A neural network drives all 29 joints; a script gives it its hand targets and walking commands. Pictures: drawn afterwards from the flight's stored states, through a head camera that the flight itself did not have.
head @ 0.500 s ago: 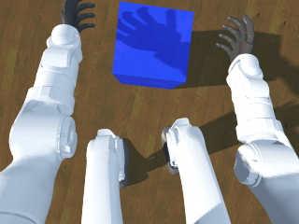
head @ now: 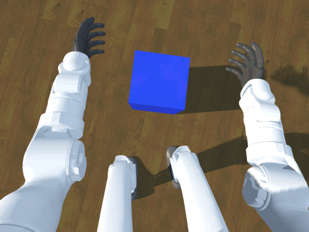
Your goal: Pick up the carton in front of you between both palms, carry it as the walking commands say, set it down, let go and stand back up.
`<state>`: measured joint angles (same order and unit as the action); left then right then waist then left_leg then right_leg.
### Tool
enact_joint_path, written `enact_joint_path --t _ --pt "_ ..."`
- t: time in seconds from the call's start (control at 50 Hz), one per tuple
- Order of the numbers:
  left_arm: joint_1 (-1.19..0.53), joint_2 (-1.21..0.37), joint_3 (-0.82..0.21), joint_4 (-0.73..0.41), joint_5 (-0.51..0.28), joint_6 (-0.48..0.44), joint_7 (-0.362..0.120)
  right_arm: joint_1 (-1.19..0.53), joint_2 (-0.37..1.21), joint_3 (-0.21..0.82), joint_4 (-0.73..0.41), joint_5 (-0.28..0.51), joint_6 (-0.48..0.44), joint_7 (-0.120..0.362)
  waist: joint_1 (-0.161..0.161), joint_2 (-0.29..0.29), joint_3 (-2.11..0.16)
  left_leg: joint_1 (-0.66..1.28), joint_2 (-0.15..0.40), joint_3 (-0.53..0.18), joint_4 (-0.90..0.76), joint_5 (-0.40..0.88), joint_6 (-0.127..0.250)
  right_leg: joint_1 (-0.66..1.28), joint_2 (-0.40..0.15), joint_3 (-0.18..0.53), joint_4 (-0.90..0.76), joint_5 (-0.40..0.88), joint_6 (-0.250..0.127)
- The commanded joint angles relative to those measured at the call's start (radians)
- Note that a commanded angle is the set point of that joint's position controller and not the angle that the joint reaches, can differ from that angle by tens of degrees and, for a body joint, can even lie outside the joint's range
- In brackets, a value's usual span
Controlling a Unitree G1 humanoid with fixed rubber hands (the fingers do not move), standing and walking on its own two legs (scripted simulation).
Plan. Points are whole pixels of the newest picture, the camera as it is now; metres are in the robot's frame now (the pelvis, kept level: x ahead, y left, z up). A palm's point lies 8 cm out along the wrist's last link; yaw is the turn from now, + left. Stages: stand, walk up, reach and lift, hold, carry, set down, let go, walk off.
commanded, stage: set down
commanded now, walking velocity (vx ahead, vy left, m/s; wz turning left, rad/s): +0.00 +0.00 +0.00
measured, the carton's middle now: (157, 87) +0.51 -0.06 -0.47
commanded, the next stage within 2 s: let go in 0.04 s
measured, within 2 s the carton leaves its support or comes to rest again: neither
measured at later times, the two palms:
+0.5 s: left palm (44, 104) +0.40 +0.17 +0.02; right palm (303, 107) +0.35 -0.26 +0.03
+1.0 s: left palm out of the picture +0.27 +0.23 +0.11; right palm out of the picture +0.26 -0.23 +0.11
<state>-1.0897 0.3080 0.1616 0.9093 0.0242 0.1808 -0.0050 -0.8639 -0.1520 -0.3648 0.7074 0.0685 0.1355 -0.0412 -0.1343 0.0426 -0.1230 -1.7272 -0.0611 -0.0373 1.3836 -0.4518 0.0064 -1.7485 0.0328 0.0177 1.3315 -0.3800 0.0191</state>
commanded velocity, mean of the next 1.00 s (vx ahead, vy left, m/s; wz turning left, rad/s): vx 0.00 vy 0.00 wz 0.00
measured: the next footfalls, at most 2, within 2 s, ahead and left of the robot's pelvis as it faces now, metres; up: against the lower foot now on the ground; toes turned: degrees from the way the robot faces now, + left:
none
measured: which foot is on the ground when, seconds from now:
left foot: down 0.00-1.00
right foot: down 0.00-1.00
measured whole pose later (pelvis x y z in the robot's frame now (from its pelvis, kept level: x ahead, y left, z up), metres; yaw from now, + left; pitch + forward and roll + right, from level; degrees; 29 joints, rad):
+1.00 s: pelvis +0.10 +0.00 +0.18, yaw +0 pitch +2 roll -1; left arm 0.21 0.21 0.05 0.46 0.01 0.05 -0.04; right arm 0.23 -0.21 -0.04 0.44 0.02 0.06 0.08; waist -0.01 0.00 0.03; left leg -0.18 -0.03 -0.05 0.45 -0.30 0.02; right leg -0.21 0.03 0.05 0.42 -0.24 0.00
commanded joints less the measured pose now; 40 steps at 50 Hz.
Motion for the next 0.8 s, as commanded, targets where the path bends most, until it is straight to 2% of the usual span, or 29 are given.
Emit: enact_joint_path --t 0.0,0.06,0.14,0.22,0.32,0.42,0.54,0.66,0.7,0.78 --pt "-0.228 0.077 0.017 -0.085 0.009 -0.027 -0.007 -0.151 -0.108 -0.019 -0.089 -0.016 -0.028 0.008 -0.038 0.08 -0.881 0.583 -0.022 0.017 -0.2 0.253 -0.027 0.541 0.027 -0.094 -0.155 0.338 0.038" --pt "-0.187 0.059 0.036 -0.073 0.03 -0.037 -0.006 -0.121 -0.096 -0.018 -0.076 -0.035 -0.038 0.019 -0.024 0.074 -0.87 0.622 -0.018 0.012 -0.257 0.27 -0.03 0.59 0.023 -0.088 -0.207 0.347 0.036" --pt "-0.039 0.006 0.06 -0.109 0.072 -0.047 0.021 0.011 -0.101 -0.006 -0.092 -0.076 -0.054 0.05 -0.01 0.064 -0.92 0.74 -0.017 0.004 -0.333 0.352 -0.036 0.711 0.021 -0.081 -0.275 0.405 0.027" --pt "0.166 -0.064 0.065 -0.223 0.101 -0.06 0.076 0.182 -0.127 0.035 -0.151 -0.116 -0.071 0.092 0.004 0.042 -0.916 0.865 -0.015 -0.004 -0.422 0.412 -0.044 0.854 0.02 -0.069 -0.35 0.45 0.009" --pt "0.354 -0.106 0.036 -0.397 0.083 -0.087 0.112 0.342 -0.156 0.113 -0.226 -0.114 -0.09 0.135 0.008 0.012 -0.75 0.913 -0.012 0.006 -0.537 0.34 -0.049 1.043 0.01 -0.037 -0.45 0.438 -0.01" --pt "0.555 -0.1 0.011 -0.439 0.055 -0.121 0.089 0.532 -0.136 0.189 -0.235 -0.078 -0.109 0.149 0.024 -0.019 -0.566 0.92 -0.009 0.02 -0.623 0.284 -0.036 1.224 -0.003 0.003 -0.543 0.442 -0.01" --pt "0.823 -0.082 -0.005 -0.405 0.044 -0.166 0.05 0.768 -0.118 0.252 -0.271 -0.046 -0.14 0.133 0.049 -0.072 -0.447 0.968 -0.012 0.028 -0.713 0.315 -0.021 1.483 -0.021 0.05 -0.619 0.614 0.002" --pt "1.032 -0.051 -0.028 -0.434 0.025 -0.203 0.026 0.97 -0.122 0.298 -0.348 -0.032 -0.158 0.109 0.068 -0.09 -0.322 1.145 -0.005 0.017 -0.823 0.384 -0.006 1.638 -0.03 0.062 -0.716 0.742 0.017" --pt "1.081 -0.045 -0.035 -0.449 0.021 -0.208 0.019 1.006 -0.126 0.308 -0.363 -0.027 -0.159 0.106 0.079 -0.07 -0.26 1.23 0.0 0.011 -0.862 0.408 -0.006 1.644 -0.027 0.054 -0.756 0.718 0.018" --pt "1.165 -0.047 -0.053 -0.478 0.014 -0.203 0.003 1.045 -0.133 0.316 -0.374 -0.024 -0.151 0.109 0.104 -0.018 -0.134 1.4 0.016 0.0 -0.931 0.452 -0.015 1.624 -0.009 0.029 -0.841 0.585 0.011"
